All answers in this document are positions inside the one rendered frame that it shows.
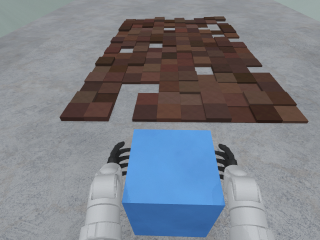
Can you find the right robot forearm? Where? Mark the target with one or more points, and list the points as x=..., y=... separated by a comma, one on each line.
x=245, y=205

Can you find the robot left hand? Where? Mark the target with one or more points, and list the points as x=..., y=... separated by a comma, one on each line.
x=116, y=152

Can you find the carton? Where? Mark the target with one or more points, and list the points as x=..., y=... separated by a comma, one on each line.
x=172, y=186

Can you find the robot right hand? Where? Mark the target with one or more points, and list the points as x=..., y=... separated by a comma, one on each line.
x=228, y=156

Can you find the left robot forearm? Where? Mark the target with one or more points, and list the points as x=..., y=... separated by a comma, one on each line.
x=102, y=220

